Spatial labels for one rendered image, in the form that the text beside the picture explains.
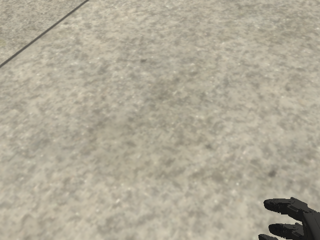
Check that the robot right hand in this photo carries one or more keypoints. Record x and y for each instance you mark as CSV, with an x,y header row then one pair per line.
x,y
298,210

